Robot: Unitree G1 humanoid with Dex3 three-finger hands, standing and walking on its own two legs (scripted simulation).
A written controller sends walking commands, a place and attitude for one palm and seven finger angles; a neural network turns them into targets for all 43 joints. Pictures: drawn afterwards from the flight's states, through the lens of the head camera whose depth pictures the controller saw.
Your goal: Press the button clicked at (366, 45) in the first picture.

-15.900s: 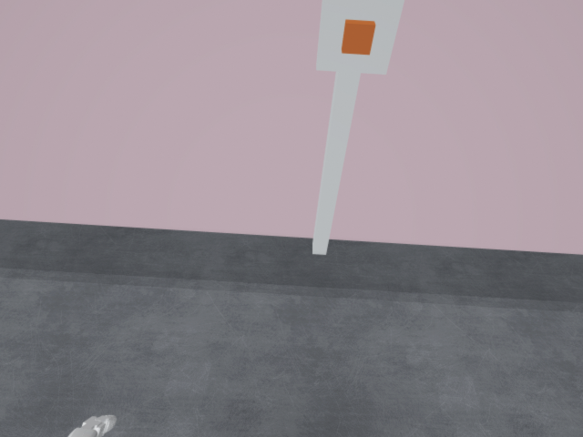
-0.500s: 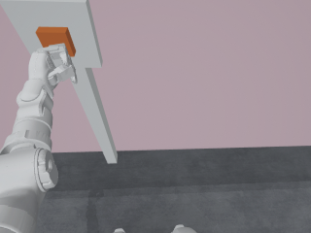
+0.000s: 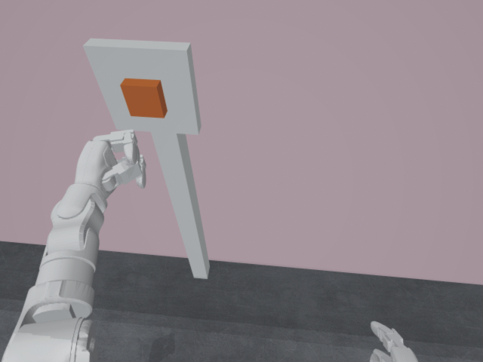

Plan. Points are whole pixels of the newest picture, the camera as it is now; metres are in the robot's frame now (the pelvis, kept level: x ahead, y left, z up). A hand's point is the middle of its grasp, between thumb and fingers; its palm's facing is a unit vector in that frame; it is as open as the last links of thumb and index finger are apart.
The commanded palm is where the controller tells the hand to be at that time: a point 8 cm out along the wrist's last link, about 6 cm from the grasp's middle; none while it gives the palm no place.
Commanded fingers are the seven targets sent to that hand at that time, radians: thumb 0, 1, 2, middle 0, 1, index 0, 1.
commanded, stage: pull the fist back off the button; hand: left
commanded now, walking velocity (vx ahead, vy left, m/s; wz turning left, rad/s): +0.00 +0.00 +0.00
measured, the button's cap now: (145, 97) +0.54 +0.20 +0.17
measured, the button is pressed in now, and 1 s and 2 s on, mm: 0 0 0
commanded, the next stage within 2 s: draw the hand back to the body in 0.02 s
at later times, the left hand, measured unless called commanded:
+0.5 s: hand (119, 189) +0.32 +0.19 +0.15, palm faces -0.02 -1.00 -0.03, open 3.1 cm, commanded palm +0.29 +0.24 +0.15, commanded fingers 0.00 0.90 0.90 -1.30 -1.50 -1.30 -1.50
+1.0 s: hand (60, 241) +0.23 +0.23 +0.17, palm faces +0.37 -0.89 -0.26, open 3.1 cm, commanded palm +0.18 +0.26 +0.18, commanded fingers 0.00 0.90 0.90 -1.30 -1.50 -1.30 -1.50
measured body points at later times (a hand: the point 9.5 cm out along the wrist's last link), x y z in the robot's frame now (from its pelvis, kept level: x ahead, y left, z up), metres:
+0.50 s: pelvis -0.01 +0.00 +0.01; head -0.03 -0.02 +0.46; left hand +0.32 +0.25 +0.16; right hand +0.12 -0.25 -0.09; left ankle +0.00 +0.13 -0.72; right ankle -0.01 -0.12 -0.72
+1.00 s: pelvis -0.02 +0.00 +0.02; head -0.04 -0.02 +0.47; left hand +0.20 +0.27 +0.19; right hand +0.18 -0.21 -0.06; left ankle +0.00 +0.13 -0.72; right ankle -0.01 -0.12 -0.72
